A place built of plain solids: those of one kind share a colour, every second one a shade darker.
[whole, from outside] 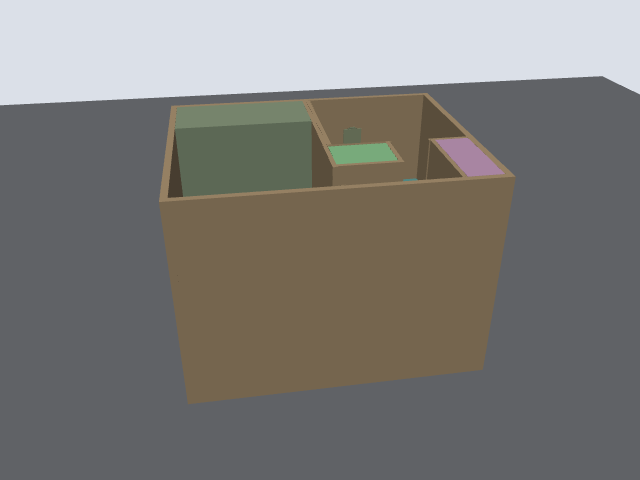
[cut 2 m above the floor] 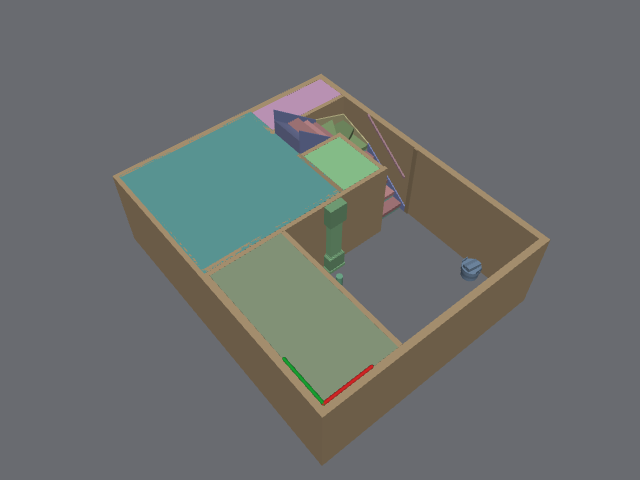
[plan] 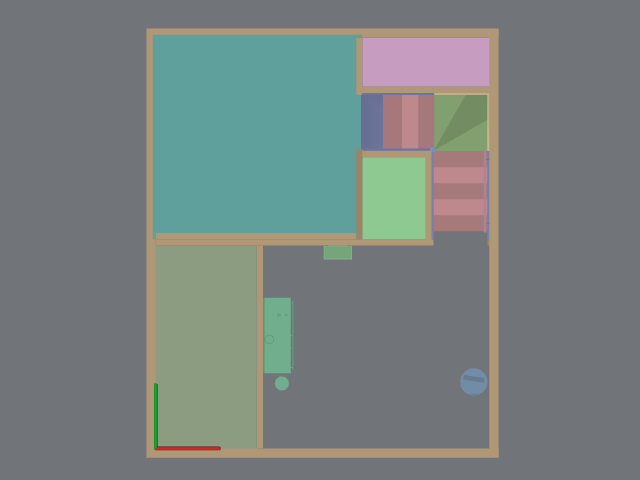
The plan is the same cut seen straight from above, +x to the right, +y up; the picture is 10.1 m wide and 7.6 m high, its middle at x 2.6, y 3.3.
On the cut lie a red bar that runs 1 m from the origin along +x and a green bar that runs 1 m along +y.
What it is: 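A farmhouse's boxed stair, a dwelling of no particular year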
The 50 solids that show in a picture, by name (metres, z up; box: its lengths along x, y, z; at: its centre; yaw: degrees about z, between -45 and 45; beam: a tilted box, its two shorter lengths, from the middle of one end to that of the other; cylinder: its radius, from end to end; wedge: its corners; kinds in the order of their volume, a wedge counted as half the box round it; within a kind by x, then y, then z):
{
 "upper_1": {"box": [3.32, 3.24, 2.53], "at": [1.61, 4.93, 1.22]},
 "wall_1": {"box": [0.15, 6.8, 4.99], "at": [-0.07, 3.25, 2.44]},
 "wall_2": {"box": [3.17, 0.1, 4.99], "at": [1.59, 3.36, 2.44]},
 "wall_3": {"box": [0.1, 3.21, 2.59], "at": [1.65, 1.61, 1.25]},
 "wall_4": {"box": [4.4, 0.1, 4.99], "at": [2.2, 3.26, 2.44]},
 "wall_5": {"box": [5.58, 0.15, 4.99], "at": [2.64, -0.07, 2.44]},
 "wall_6": {"box": [5.58, 0.15, 4.99], "at": [2.64, 6.58, 2.44]},
 "wall_7": {"box": [0.1, 1.44, 4.99], "at": [3.22, 4.03, 2.44]},
 "wall_8": {"box": [0.1, 0.9, 4.99], "at": [3.22, 6.05, 2.44]},
 "wall_9": {"box": [1.2, 0.1, 4.99], "at": [3.77, 4.66, 2.44]},
 "wall_10": {"box": [2.11, 0.1, 4.99], "at": [4.23, 5.68, 2.44]},
 "wall_11": {"box": [0.1, 1.5, 4.99], "at": [4.32, 3.96, 2.44]},
 "wall_12": {"box": [0.03, 0.1, 4.99], "at": [5.26, 3.26, 2.44]},
 "wall_13": {"box": [0.15, 6.8, 4.99], "at": [5.36, 3.25, 2.44]},
 "beside_lower_1": {"box": [1.6, 3.21, 4.99], "at": [0.8, 1.61, 2.44]},
 "behind_box_1": {"box": [2.01, 0.77, 4.99], "at": [4.28, 6.11, 2.44]},
 "beside_box_1": {"box": [1.0, 1.3, 4.99], "at": [3.77, 3.96, 2.44]},
 "carriage_1": {"wedge": [[3.25, 4.74, -0.05], [3.25, 4.74, 2.36], [3.25, 5.6, -0.05], [3.25, 5.6, 2.36], [4.41, 4.74, -0.05], [4.41, 4.74, 1.49], [4.41, 5.6, -0.05], [4.41, 5.6, 1.49]]},
 "string_1": {"wedge": [[3.27, 4.71, -0.05], [3.27, 4.71, 2.62], [3.27, 4.75, -0.05], [3.27, 4.75, 2.62], [4.35, 4.71, -0.05], [4.35, 4.71, 1.81], [4.35, 4.75, -0.05], [4.35, 4.75, 1.81]]},
 "string_2": {"wedge": [[3.27, 5.6, -0.05], [3.27, 5.6, 2.62], [3.27, 5.63, -0.05], [3.27, 5.63, 2.62], [4.41, 5.6, -0.05], [4.41, 5.6, 1.77], [4.41, 5.63, -0.05], [4.41, 5.63, 1.77]]},
 "string_3": {"wedge": [[4.37, 3.32, -0.05], [4.37, 3.32, 0.15], [4.37, 4.7, -0.05], [4.37, 4.7, 1.19], [4.4, 3.32, -0.05], [4.4, 3.32, 0.15], [4.4, 4.7, -0.05], [4.4, 4.7, 1.19]]},
 "string_4": {"wedge": [[5.25, 3.32, -0.05], [5.25, 3.32, 0.15], [5.25, 4.71, -0.05], [5.25, 4.71, 1.2], [5.28, 3.32, -0.05], [5.28, 3.32, 0.15], [5.28, 4.71, -0.05], [5.28, 4.71, 1.2]]},
 "longcase_clock_1": {"box": [0.45, 0.22, 0.14], "at": [2.88, 3.1, 0.02]},
 "longcase_clock_2": {"box": [0.42, 0.21, 0.36], "at": [2.88, 3.1, 0.27]},
 "longcase_clock_3": {"box": [0.43, 0.21, 0.52], "at": [2.88, 3.1, 1.76]},
 "longcase_clock_4": {"box": [0.3, 0.16, 1.07], "at": [2.88, 3.13, 0.98]},
 "tread_1": {"wedge": [[3.59, 4.74, 2.0], [3.59, 4.74, 2.1], [3.59, 5.61, 2.0], [3.59, 5.61, 2.1], [3.9, 4.74, 1.99], [3.9, 4.74, 2.09], [3.9, 5.61, 1.99], [3.9, 5.61, 2.09]]},
 "tread_2": {"wedge": [[3.85, 4.74, 1.81], [3.85, 4.74, 1.91], [3.85, 5.61, 1.81], [3.85, 5.61, 1.91], [4.15, 4.74, 1.8], [4.15, 4.74, 1.9], [4.15, 5.61, 1.8], [4.15, 5.61, 1.9]]},
 "tread_3": {"wedge": [[4.1, 4.74, 1.62], [4.1, 4.74, 1.72], [4.1, 5.61, 1.62], [4.1, 5.61, 1.72], [4.41, 4.74, 1.61], [4.41, 4.74, 1.71], [4.41, 5.61, 1.61], [4.41, 5.61, 1.71]]},
 "tread_4": {"wedge": [[4.39, 3.44, 0.09], [4.39, 3.44, 0.19], [4.39, 3.75, 0.09], [4.39, 3.75, 0.19], [5.26, 3.44, 0.09], [5.26, 3.44, 0.19], [5.26, 3.75, 0.09], [5.26, 3.75, 0.19]]},
 "tread_5": {"wedge": [[4.39, 3.69, 0.28], [4.39, 3.69, 0.38], [4.39, 4.0, 0.28], [4.39, 4.0, 0.38], [5.26, 3.69, 0.28], [5.26, 3.69, 0.38], [5.26, 4.0, 0.28], [5.26, 4.0, 0.38]]},
 "tread_6": {"wedge": [[4.39, 3.94, 0.57], [4.39, 3.95, 0.47], [4.39, 4.25, 0.48], [4.39, 4.25, 0.58], [5.26, 3.94, 0.57], [5.26, 3.95, 0.47], [5.26, 4.25, 0.48], [5.26, 4.25, 0.58]]},
 "tread_7": {"wedge": [[4.39, 4.2, 0.66], [4.39, 4.2, 0.76], [4.39, 4.51, 0.66], [4.39, 4.51, 0.76], [5.26, 4.2, 0.66], [5.26, 4.2, 0.76], [5.26, 4.51, 0.66], [5.26, 4.51, 0.76]]},
 "tread_8": {"wedge": [[4.39, 4.45, 0.85], [4.39, 4.45, 0.95], [4.39, 4.76, 0.85], [4.39, 4.76, 0.95], [5.26, 4.45, 0.85], [5.26, 4.45, 0.95], [5.26, 4.76, 0.85], [5.26, 4.76, 0.95]]},
 "winder_1": {"wedge": [[4.35, 4.71, 1.04], [4.35, 4.71, 1.04], [4.35, 4.71, 1.14], [4.35, 4.71, 1.14], [5.26, 4.71, 1.04], [5.26, 4.71, 1.14], [5.26, 5.29, 1.04], [5.26, 5.29, 1.14]]},
 "winder_2": {"wedge": [[4.35, 5.61, 1.42], [4.35, 5.61, 1.52], [4.38, 4.7, 1.42], [4.38, 4.7, 1.52], [4.39, 4.7, 1.42], [4.39, 4.7, 1.52], [4.91, 5.61, 1.42], [4.91, 5.61, 1.52]]},
 "winder_3": {"wedge": [[4.36, 4.69, 1.23], [4.36, 4.69, 1.33], [4.84, 5.61, 1.23], [4.84, 5.61, 1.33], [5.26, 5.21, 1.23], [5.26, 5.21, 1.33], [5.26, 5.61, 1.23], [5.26, 5.61, 1.33]]},
 "kitchen_range_1": {"box": [0.024, 1.2, 0.22], "at": [1.71, 1.79, 0.94]},
 "kitchen_range_2": {"cylinder": 0.06, "from": [1.8, 1.73, 0.83], "to": [1.8, 1.73, 2.05]},
 "kitchen_range_3": {"box": [0.44, 1.2, 0.035], "at": [1.92, 1.79, 0.81]},
 "kitchen_range_4": {"cylinder": 0.1, "from": [1.95, 2.11, 0.83], "to": [1.95, 2.11, 0.96]},
 "kitchen_range_5": {"cylinder": 0.11, "from": [2.0, 1.03, 0.0], "to": [2.0, 1.03, 0.28]},
 "kitchen_range_6": {"box": [0.02, 1.1, 0.02], "at": [2.17, 1.79, 0.78]},
 "string_turn_1": {"wedge": [[4.41, 5.6, -0.05], [4.41, 5.6, 1.77], [4.41, 5.63, -0.05], [4.41, 5.63, 1.77], [5.25, 5.6, -0.05], [5.25, 5.6, 1.5], [5.28, 5.63, -0.05], [5.28, 5.63, 1.5]]},
 "string_turn_2": {"wedge": [[5.25, 4.71, -0.05], [5.25, 4.71, 1.2], [5.25, 5.6, -0.05], [5.25, 5.6, 1.5], [5.28, 4.71, -0.05], [5.28, 4.71, 1.2], [5.28, 5.63, -0.05], [5.28, 5.63, 1.5]]},
 "rail_1": {"wedge": [[5.19, 3.42, 1.04], [5.19, 3.42, 1.09], [5.19, 4.73, 2.02], [5.19, 4.73, 2.07], [5.23, 3.42, 1.04], [5.23, 3.42, 1.09], [5.23, 4.73, 2.02], [5.23, 4.73, 2.07]]},
 "log_basket_1": {"box": [0.33, 0.1, 0.1], "at": [5.02, 1.0, 0.35], "yaw": -9.2},
 "log_basket_2": {"box": [0.33, 0.08, 0.08], "at": [5.03, 1.1, 0.34], "yaw": -9.2},
 "log_basket_3": {"cylinder": 0.22, "from": [5.04, 1.05, 0.2], "to": [5.04, 1.05, 0.3]},
 "wall_mirror_1": {"box": [0.034, 0.49, 0.56], "at": [0.02, 4.57, 3.82]}
}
